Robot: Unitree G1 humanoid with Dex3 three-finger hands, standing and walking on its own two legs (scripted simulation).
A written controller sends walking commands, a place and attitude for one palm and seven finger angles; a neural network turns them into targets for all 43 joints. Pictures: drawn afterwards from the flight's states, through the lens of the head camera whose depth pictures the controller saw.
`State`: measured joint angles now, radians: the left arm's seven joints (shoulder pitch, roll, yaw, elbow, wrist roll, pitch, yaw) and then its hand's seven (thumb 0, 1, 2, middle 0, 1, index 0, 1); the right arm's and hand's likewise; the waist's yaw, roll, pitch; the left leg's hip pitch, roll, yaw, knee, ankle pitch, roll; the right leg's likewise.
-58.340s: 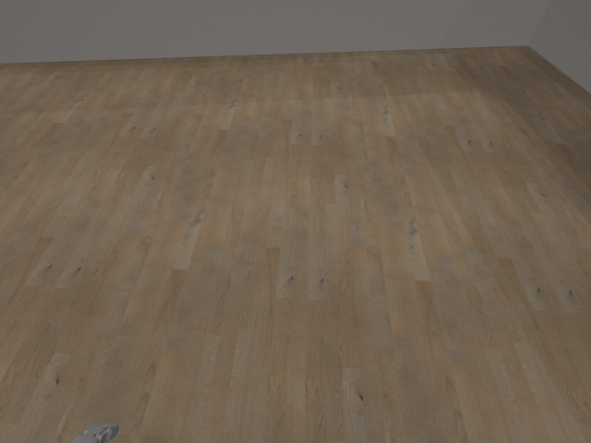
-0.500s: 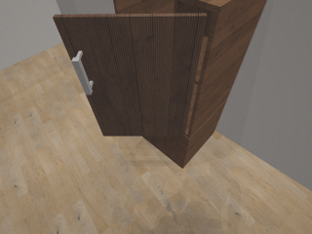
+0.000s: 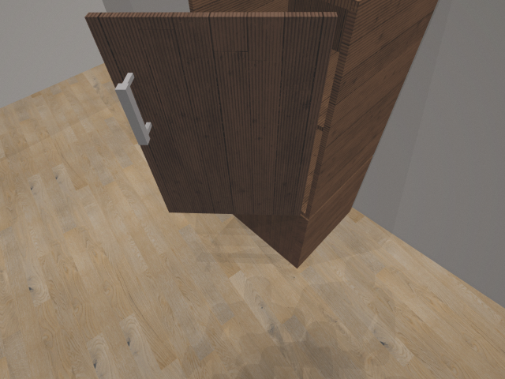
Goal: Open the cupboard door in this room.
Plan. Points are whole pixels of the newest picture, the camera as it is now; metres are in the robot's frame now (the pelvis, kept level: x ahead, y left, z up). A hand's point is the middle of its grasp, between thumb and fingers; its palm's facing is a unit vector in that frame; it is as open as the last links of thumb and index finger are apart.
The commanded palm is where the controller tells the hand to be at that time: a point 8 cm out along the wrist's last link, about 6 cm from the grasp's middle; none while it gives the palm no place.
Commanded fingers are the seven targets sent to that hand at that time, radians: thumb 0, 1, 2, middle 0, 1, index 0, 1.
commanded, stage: come to a stop and stand still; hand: left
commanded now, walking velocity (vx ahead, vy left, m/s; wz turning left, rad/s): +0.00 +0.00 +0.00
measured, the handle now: (136, 110) +0.58 +0.27 +0.08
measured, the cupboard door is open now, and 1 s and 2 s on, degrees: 42 42 42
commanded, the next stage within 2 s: look again from close up in 0.24 s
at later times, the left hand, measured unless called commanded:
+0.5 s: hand out of the picture +0.03 +0.19 -0.15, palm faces -0.04 -0.96 -0.27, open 7.4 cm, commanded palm none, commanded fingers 0.00 0.90 0.90 -0.20 -0.30 -0.20 -0.30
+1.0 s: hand out of the picture +0.04 +0.18 -0.16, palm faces -0.03 -0.97 -0.24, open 7.4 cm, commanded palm none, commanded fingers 0.00 0.90 0.90 -0.20 -0.30 -0.20 -0.30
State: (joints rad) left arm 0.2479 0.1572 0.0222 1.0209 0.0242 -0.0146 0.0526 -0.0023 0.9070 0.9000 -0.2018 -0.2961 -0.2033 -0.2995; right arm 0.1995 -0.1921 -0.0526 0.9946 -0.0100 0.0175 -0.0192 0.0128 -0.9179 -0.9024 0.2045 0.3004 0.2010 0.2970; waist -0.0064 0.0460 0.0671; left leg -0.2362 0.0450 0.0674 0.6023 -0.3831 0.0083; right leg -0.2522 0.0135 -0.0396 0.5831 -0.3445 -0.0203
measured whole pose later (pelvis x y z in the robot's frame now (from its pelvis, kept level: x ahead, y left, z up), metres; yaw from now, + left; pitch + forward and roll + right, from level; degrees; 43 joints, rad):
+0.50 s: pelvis -0.02 -0.01 +0.01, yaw -1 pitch -1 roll +1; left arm 0.21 0.21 -0.01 1.05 0.01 -0.02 0.02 0.00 0.90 0.90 -0.20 -0.30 -0.21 -0.30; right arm 0.26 -0.22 0.00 1.09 -0.02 -0.01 -0.01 0.01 -0.90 -0.90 0.20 0.30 0.20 0.30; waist -0.01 0.03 0.04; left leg -0.15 0.03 0.09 0.42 -0.26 -0.02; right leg -0.20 0.01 -0.02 0.47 -0.26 -0.03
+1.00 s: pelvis +0.00 -0.01 +0.01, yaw -1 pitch -1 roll +1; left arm 0.20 0.21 0.00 1.09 0.02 -0.02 0.02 0.00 0.90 0.90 -0.20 -0.30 -0.21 -0.30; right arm 0.21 -0.20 0.00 1.11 -0.02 -0.02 -0.02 0.01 -0.90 -0.90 0.20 0.30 0.20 0.30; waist 0.00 0.00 0.04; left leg -0.13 0.04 0.09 0.43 -0.29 -0.02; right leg -0.18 0.02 -0.01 0.47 -0.28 -0.03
